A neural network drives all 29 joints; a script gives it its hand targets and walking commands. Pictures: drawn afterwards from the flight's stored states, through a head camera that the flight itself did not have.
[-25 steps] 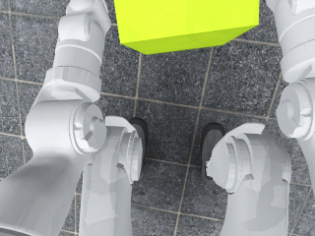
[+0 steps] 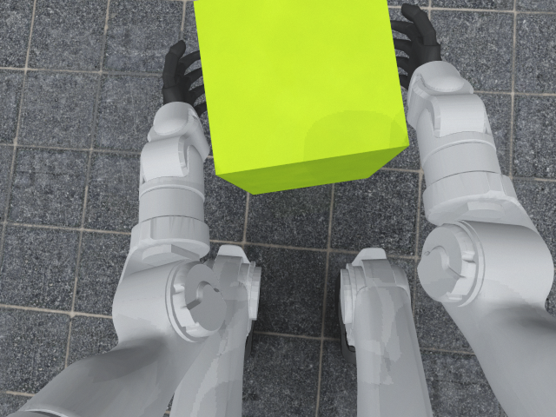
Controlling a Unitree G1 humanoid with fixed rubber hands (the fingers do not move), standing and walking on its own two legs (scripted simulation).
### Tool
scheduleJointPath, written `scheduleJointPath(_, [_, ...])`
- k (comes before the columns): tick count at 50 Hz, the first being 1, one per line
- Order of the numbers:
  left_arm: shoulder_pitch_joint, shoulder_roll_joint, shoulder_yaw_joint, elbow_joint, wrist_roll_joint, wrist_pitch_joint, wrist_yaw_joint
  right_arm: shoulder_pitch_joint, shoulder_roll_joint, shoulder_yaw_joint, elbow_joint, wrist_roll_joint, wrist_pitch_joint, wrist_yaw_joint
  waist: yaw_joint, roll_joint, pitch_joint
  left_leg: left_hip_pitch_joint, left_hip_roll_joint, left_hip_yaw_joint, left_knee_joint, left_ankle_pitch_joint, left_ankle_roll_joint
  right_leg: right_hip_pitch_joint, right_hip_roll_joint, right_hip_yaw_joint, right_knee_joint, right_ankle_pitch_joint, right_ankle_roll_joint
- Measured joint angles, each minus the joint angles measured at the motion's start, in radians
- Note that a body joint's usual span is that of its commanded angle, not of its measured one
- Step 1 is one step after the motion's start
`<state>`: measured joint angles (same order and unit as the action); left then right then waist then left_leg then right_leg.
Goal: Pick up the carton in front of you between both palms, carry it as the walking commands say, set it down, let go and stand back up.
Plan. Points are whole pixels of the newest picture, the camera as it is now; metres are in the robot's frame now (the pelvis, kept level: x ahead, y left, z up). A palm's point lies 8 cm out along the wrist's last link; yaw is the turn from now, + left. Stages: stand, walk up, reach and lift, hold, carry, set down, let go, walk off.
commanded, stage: reach and lift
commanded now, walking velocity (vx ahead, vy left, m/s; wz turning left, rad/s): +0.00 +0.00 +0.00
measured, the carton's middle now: (300, 109) +0.53 -0.01 -0.14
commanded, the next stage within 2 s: none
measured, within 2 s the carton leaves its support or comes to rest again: neither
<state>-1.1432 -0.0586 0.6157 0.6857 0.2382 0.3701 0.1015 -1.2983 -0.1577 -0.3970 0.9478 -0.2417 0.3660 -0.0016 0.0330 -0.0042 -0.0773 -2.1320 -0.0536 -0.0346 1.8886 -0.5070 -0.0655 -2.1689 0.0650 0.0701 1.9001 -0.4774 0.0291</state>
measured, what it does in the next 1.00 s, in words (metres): rises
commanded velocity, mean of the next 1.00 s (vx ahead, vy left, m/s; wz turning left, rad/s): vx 0.00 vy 0.00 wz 0.00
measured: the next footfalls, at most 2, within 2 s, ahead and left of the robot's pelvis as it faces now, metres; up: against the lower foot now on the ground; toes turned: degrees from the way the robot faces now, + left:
none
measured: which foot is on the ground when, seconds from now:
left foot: down 0.00-1.00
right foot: down 0.00-1.00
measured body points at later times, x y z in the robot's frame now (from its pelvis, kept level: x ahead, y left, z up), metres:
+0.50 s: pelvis +0.03 +0.00 +0.11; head +0.25 -0.02 +0.51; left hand +0.49 +0.15 +0.07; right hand +0.51 -0.15 +0.06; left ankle +0.12 +0.13 -0.41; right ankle +0.12 -0.12 -0.41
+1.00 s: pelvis +0.08 +0.00 +0.25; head +0.18 +0.00 +0.69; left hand +0.45 +0.15 +0.22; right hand +0.45 -0.15 +0.22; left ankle +0.12 +0.13 -0.41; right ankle +0.12 -0.12 -0.41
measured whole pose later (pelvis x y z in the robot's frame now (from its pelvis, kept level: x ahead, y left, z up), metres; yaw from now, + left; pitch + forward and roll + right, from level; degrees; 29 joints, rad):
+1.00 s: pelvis +0.08 +0.00 +0.25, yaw -1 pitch +22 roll +0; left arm -0.50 -0.16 0.41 0.51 0.24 0.39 0.03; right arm -0.52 0.11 -0.36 0.56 -0.24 0.39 -0.01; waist 0.01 0.01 -0.19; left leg -1.01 -0.03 -0.06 1.01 -0.40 -0.02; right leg -1.02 0.03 0.06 1.01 -0.38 0.01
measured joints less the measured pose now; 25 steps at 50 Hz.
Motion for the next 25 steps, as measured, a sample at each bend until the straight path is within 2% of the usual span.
scheduleJointPath(6, [0.038, -0.004, -0.01, -0.061, 0.004, 0.023, -0.02, 0.054, 0.052, -0.037, -0.082, -0.039, 0.009, 0.007, -0.002, 0.004, -0.03, 0.048, -0.009, -0.011, -0.092, 0.029, -0.001, 0.056, -0.012, -0.008, -0.092, 0.02, -0.005])
scheduleJointPath(15, [0.158, -0.029, -0.076, -0.155, -0.033, 0.048, -0.022, 0.217, 0.101, 0.003, -0.251, 0.004, 0.054, 0.001, -0.005, 0.02, -0.09, 0.156, -0.003, -0.019, -0.191, 0.02, 0.007, 0.17, -0.016, -0.014, -0.197, 0.011, -0.003])
scheduleJointPath(25, [0.318, -0.049, -0.117, -0.143, -0.038, 0.036, -0.034, 0.394, 0.157, 0.016, -0.281, 0.014, 0.051, -0.011, -0.002, 0.011, -0.154, 0.395, 0.009, -0.013, -0.349, 0.011, 0.018, 0.405, -0.016, -0.006, -0.352, 0.001, -0.007])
